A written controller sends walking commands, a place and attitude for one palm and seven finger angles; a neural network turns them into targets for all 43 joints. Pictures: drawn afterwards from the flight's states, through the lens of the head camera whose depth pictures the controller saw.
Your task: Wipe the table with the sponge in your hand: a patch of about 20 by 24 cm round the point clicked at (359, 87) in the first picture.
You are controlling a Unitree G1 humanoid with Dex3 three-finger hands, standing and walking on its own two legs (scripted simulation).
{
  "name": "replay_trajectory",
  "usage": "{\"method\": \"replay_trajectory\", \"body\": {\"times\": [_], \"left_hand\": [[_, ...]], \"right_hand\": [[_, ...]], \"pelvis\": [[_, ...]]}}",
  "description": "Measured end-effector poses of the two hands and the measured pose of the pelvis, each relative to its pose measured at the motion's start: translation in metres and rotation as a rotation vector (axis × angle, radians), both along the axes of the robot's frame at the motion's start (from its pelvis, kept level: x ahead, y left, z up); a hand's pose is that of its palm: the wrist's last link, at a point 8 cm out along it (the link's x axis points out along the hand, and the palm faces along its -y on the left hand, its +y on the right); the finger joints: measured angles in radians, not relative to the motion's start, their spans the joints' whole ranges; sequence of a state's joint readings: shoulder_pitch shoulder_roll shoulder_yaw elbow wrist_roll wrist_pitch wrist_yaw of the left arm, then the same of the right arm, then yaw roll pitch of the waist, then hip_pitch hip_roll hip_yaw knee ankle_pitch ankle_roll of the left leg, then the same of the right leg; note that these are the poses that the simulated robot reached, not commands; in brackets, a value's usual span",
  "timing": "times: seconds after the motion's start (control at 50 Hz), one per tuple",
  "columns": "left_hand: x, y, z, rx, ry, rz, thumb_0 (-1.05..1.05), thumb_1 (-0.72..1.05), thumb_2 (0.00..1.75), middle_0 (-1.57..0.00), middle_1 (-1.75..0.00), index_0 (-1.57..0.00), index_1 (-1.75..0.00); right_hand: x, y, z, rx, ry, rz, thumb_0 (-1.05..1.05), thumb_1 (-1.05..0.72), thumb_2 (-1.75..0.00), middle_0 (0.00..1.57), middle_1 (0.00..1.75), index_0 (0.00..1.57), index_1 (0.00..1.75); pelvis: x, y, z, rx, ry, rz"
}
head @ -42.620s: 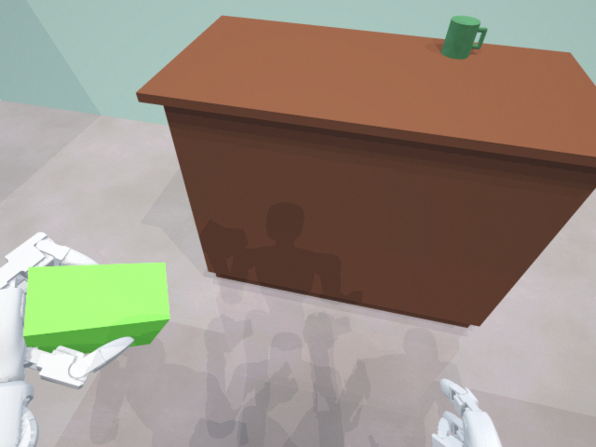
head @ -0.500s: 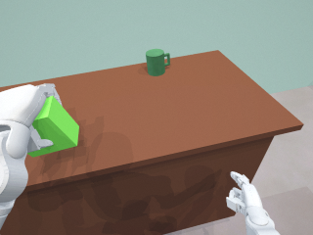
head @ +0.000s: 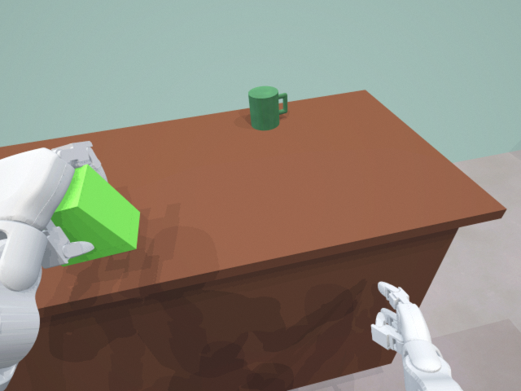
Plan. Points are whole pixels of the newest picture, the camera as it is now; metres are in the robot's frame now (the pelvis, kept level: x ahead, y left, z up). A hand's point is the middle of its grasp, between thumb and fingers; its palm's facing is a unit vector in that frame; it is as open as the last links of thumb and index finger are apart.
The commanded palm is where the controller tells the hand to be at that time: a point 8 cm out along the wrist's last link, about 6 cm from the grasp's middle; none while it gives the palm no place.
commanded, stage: bring the sponge back beside the body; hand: left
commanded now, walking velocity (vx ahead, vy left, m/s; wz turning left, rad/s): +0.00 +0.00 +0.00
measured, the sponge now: (84, 226) +0.21 +0.29 +0.20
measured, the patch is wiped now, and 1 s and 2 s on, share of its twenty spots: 1.00 1.00 1.00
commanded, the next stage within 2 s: step back with the hand held close in 0.48 s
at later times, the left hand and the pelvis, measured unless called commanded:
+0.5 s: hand (68, 208) +0.20 +0.27 +0.24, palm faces +0.36 -0.12 -0.93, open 10.0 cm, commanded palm +0.14 +0.28 +0.31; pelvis +0.00 +0.00 +0.00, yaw +0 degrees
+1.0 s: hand (93, 177) +0.21 +0.23 +0.28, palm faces +0.51 -0.74 -0.45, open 10.0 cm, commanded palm +0.14 +0.28 +0.29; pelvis -0.01 +0.00 -0.01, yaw +2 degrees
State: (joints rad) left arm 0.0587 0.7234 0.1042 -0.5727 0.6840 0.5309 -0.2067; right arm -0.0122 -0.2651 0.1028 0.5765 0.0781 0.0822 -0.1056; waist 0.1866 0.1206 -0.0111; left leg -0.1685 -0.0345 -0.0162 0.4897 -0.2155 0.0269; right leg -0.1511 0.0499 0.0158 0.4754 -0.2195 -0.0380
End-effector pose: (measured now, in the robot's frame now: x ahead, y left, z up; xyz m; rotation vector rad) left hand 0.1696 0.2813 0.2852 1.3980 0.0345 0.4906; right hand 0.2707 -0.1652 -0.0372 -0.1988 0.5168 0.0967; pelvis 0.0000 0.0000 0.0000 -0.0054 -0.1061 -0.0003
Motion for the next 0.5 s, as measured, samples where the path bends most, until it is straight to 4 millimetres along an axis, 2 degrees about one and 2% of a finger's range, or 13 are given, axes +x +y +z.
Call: {"method": "replay_trajectory", "body": {"times": [0.2, 0.5], "left_hand": [[-0.01, -0.002, 0.005, -0.022, -0.05, -0.004, 0.0, -0.5, 1.07, -0.74, -1.34, -0.75, -1.31], [-0.009, -0.008, 0.003, -0.03, -0.052, 0.001, 0.0, -0.5, 1.07, -0.74, -1.34, -0.75, -1.31]], "right_hand": [[-0.003, 0.003, 0.003, 0.009, -0.007, 0.004, 0.01, -0.9, -0.9, 0.2, 0.3, 0.2, 0.3], [-0.007, -0.008, 0.003, 0.008, -0.014, -0.009, 0.01, -0.91, -0.9, 0.2, 0.3, 0.21, 0.3]], "pelvis": [[-0.002, 0.0, 0.0, 0.0, -0.004, -0.005], [-0.004, -0.005, 0.0, 0.002, -0.008, -0.007]]}}
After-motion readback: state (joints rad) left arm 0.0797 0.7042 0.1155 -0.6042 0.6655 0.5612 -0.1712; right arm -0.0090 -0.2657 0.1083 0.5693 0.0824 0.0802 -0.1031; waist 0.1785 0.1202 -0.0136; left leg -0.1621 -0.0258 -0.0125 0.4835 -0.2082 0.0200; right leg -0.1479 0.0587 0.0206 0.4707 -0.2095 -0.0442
